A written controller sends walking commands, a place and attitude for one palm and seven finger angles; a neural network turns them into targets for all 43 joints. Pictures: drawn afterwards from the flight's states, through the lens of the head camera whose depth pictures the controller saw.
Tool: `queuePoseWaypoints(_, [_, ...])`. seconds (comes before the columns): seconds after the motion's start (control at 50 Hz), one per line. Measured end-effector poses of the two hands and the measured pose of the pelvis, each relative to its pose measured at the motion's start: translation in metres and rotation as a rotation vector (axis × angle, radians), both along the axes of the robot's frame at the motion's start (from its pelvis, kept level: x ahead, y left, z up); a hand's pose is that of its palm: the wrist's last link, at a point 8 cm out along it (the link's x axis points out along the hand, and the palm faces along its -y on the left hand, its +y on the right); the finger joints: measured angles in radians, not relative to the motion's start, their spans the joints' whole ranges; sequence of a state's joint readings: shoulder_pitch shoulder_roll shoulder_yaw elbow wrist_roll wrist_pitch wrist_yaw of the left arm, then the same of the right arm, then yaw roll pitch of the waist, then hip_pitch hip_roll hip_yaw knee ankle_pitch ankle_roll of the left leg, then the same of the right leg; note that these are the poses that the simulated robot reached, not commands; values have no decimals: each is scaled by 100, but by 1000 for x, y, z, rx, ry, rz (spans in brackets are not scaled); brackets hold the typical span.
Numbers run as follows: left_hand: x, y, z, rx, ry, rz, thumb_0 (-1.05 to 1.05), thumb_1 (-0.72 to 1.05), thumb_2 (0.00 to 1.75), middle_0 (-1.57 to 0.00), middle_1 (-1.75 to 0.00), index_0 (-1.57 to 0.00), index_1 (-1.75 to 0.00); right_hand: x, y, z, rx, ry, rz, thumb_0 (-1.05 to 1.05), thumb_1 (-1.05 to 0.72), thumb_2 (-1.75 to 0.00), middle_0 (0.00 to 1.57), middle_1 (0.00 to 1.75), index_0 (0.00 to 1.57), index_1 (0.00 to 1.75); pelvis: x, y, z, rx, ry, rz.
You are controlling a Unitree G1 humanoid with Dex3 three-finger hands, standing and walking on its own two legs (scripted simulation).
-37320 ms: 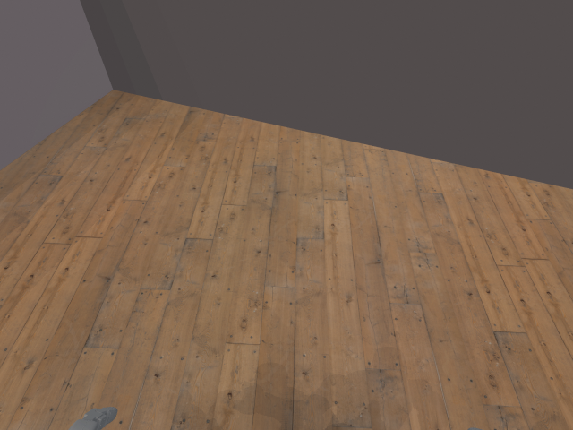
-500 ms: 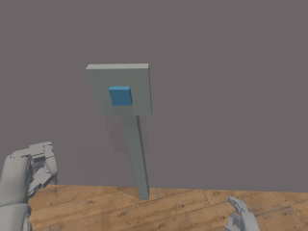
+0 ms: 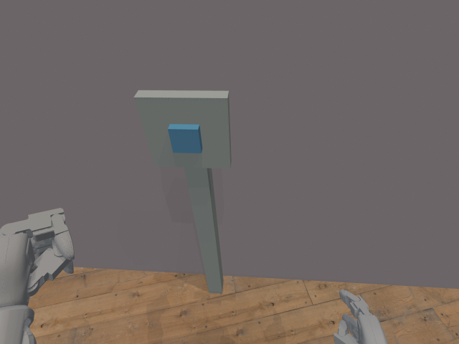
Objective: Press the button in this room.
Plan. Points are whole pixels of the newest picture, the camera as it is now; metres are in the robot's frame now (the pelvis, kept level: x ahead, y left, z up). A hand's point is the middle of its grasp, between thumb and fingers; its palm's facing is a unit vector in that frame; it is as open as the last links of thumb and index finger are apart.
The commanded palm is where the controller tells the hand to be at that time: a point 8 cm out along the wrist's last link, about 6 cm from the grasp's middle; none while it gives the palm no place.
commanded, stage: step back with the hand held close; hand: left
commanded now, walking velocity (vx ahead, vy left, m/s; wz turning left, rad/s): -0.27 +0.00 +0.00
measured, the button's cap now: (186, 137) +0.49 +0.17 +0.12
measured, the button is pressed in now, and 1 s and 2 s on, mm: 0 0 0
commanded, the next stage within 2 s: stop stepping back and stand still in 1.12 s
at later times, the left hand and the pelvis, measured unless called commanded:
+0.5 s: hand (48, 276) +0.14 +0.25 +0.15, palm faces +0.34 -0.79 -0.51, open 3.1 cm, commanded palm +0.09 +0.29 +0.17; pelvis -0.04 +0.01 -0.01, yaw +0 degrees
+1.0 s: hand out of the picture +0.09 +0.26 +0.16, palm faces +0.34 -0.84 -0.43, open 3.1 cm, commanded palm +0.02 +0.30 +0.17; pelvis -0.11 +0.02 +0.00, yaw +0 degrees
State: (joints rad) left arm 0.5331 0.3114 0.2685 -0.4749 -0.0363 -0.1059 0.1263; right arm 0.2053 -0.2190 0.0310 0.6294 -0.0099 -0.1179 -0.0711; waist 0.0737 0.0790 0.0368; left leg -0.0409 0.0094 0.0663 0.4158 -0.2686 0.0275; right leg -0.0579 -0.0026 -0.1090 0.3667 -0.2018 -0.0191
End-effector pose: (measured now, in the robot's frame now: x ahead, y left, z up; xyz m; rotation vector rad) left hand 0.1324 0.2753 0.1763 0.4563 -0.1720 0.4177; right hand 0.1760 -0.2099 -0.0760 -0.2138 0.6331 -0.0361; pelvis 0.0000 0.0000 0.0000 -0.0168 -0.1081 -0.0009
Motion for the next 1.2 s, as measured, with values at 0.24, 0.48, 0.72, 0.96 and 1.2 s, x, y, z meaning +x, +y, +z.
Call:
queuePoseWaypoints(0.24, [11,0,-8,59,99,-99,1,89,90,-130,-150,-131,-150,-23,-18,-7,-51,119,-77,1,-90,-90,20,30,21,30,-14,6,-2,-1,115,2])
queuePoseWaypoints(0.48, [-22,14,0,126,48,-88,1,89,90,-130,-150,-131,-150,-41,-11,-5,-57,87,-103,1,-91,-90,20,29,20,30,-40,12,-10,10,121,-2])
queuePoseWaypoints(0.72, [-55,18,-11,63,-77,-124,1,88,90,-130,-150,-131,-150,-84,-3,-3,-124,91,-92,1,-90,-90,21,30,21,30,-76,21,-20,-20,110,-6])
queuePoseWaypoints(0.96, [-82,38,7,96,-76,-106,1,89,90,-130,-150,-131,-150,-123,19,11,-109,133,-61,1,-90,-90,21,30,21,30,-97,25,1,-61,200,9])
queuePoseWaypoints(1.2, [-140,-19,16,177,-23,-287,1,89,90,-130,-150,-131,-150,-156,-2,-4,-32,49,-22,1,-90,-90,21,30,21,30,-181,-2,-13,-14,189,-40])
